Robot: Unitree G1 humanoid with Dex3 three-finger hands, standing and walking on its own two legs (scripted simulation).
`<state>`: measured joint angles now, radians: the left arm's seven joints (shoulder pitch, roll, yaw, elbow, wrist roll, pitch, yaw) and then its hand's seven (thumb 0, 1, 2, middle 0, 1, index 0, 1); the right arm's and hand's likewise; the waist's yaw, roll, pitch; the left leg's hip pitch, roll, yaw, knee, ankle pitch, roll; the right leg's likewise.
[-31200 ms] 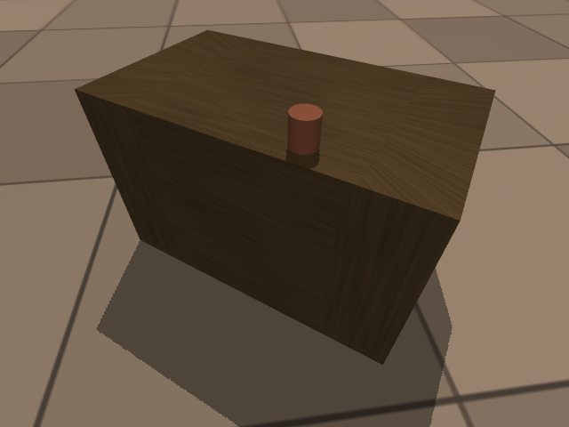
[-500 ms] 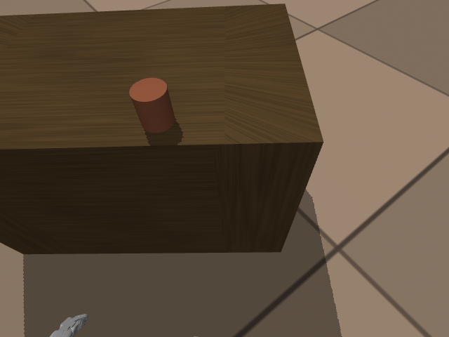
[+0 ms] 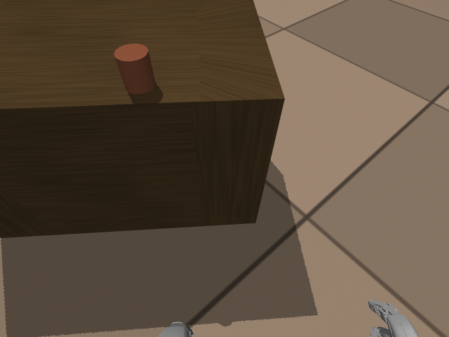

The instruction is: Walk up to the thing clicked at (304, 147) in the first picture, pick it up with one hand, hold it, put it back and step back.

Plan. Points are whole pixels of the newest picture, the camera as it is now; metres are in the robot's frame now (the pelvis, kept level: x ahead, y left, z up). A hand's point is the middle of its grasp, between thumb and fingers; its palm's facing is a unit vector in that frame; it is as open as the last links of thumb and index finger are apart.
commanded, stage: step back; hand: left
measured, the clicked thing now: (135, 69) +0.75 +0.27 +0.05
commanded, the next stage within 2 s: stand in 1.96 s
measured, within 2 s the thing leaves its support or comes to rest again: neither
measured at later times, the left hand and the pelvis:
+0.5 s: hand out of the picture -0.04 +0.25 -0.13, palm faces +0.10 -0.92 -0.37, open 7.4 cm; pelvis -0.15 -0.02 +0.01, yaw +7 degrees
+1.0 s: hand out of the picture -0.28 +0.23 -0.11, palm faces +0.07 -0.87 -0.49, open 7.4 cm; pelvis -0.30 -0.06 +0.01, yaw +4 degrees
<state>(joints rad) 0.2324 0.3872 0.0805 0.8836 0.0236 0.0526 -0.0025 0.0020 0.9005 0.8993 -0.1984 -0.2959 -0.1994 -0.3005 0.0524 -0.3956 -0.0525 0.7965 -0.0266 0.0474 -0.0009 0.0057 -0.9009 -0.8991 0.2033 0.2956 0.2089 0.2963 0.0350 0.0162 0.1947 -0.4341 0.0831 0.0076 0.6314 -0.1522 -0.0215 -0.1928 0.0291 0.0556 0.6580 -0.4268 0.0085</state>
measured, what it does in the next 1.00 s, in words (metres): walks backwards: left foot, then right foot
